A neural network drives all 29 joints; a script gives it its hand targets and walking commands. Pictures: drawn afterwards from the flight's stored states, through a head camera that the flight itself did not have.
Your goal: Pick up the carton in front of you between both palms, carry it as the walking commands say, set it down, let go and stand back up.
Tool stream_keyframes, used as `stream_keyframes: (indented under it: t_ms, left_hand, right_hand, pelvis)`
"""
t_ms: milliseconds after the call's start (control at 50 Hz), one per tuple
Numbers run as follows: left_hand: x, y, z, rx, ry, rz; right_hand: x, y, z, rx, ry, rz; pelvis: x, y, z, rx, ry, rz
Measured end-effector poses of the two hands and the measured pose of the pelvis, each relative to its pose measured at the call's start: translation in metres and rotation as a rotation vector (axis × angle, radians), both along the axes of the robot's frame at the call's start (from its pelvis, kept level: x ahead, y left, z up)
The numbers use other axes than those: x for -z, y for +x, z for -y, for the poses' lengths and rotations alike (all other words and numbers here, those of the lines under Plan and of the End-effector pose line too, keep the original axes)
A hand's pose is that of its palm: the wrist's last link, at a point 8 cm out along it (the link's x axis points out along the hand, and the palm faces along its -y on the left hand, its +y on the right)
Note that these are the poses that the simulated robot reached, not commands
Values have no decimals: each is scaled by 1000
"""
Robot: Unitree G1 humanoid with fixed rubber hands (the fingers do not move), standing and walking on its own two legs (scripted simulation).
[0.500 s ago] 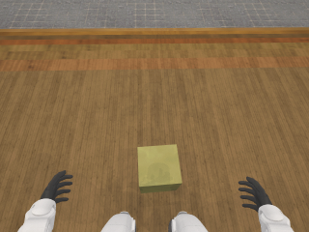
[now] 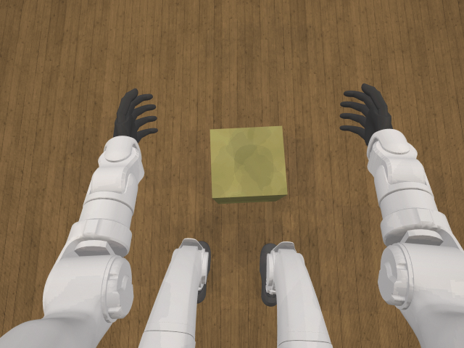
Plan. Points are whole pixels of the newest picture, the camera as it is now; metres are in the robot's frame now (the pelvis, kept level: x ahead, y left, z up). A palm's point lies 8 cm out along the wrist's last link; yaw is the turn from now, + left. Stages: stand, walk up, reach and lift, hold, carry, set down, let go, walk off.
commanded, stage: reach and lift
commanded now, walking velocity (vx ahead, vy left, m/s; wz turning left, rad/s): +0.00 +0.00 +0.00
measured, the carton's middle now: (246, 169) +0.47 -0.01 -0.53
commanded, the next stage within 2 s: none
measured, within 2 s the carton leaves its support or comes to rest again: leaves its support in 1.82 s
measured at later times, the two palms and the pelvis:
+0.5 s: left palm (167, 145) +0.46 +0.18 -0.26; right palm (329, 139) +0.50 -0.20 -0.27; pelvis +0.00 +0.00 -0.12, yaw +2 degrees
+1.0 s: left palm (181, 162) +0.46 +0.19 -0.45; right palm (306, 160) +0.49 -0.19 -0.46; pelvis -0.04 +0.01 -0.28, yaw +2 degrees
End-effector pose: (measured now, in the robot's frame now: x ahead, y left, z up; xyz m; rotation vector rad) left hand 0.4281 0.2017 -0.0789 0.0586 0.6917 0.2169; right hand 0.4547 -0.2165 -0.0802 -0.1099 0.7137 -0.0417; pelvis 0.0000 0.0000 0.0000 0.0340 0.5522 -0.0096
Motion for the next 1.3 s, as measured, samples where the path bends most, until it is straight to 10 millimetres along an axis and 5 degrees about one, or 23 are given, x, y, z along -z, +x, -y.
stream_keyframes:
  t_ms: [140,260,420,620,840,1060,1300]
  left_hand:
    - [24,40,19,-10,-14,58]
    - [58,51,28,-15,-25,62]
    - [133,45,24,-11,-20,19]
    - [249,28,12,1,-8,0]
    - [330,23,12,-2,-25,-36]
    - [375,40,10,-1,-33,-39]
    - [380,41,13,18,-26,-48]
  right_hand:
    - [22,51,-17,-2,38,71]
    - [55,66,-24,0,50,81]
    - [133,54,-23,23,43,46]
    - [258,25,-14,39,22,11]
    - [336,23,-23,42,28,-9]
    - [386,34,-32,35,16,-20]
    - [390,30,-36,36,31,-7]
  pelvis:
    - [19,-7,4,1,5,-117]
    - [33,0,7,-1,11,-213]
    - [81,6,5,-7,14,-312]
    - [173,-15,-2,-14,21,-308]
    - [248,-40,-8,-21,21,-192]
    - [285,-43,-8,-36,13,-107]
    - [290,-35,-10,-41,7,-103]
